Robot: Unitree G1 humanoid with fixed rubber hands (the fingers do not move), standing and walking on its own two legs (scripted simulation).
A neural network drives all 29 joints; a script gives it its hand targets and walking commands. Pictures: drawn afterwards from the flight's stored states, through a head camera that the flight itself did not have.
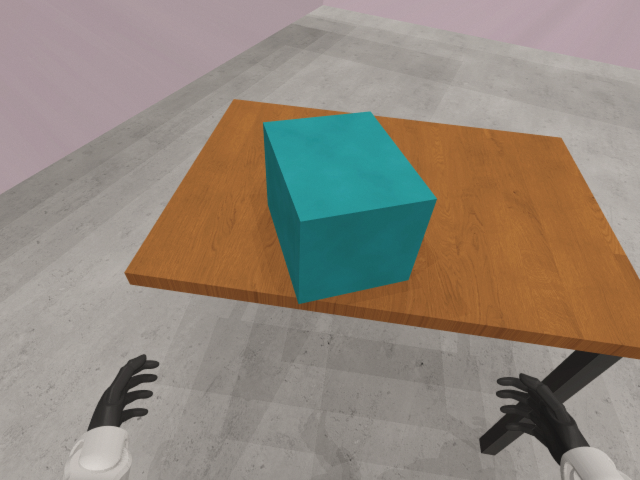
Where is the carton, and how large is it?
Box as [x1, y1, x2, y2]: [263, 111, 436, 303]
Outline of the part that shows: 370,111 263,122 268,206 298,303 408,279 436,198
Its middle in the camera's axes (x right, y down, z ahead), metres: +0.03 -0.07 +0.69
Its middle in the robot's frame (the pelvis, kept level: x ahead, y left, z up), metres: +0.55 -0.02 +0.03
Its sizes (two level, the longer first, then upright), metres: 0.258 0.203 0.190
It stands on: a table, 0.69 m high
